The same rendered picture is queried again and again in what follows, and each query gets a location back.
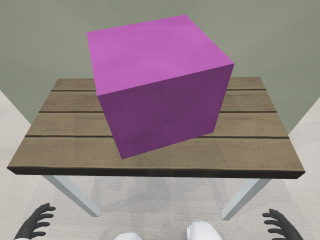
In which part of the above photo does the left robot hand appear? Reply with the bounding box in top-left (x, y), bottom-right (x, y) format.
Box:
top-left (14, 203), bottom-right (56, 240)

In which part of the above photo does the right robot hand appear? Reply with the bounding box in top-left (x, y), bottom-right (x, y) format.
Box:
top-left (262, 209), bottom-right (303, 240)

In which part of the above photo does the table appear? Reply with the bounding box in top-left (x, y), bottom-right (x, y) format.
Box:
top-left (7, 77), bottom-right (305, 221)

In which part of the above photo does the robot right thigh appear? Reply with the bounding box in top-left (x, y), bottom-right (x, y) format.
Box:
top-left (186, 221), bottom-right (222, 240)

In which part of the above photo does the carton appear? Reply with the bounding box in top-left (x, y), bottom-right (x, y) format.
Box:
top-left (87, 14), bottom-right (235, 160)

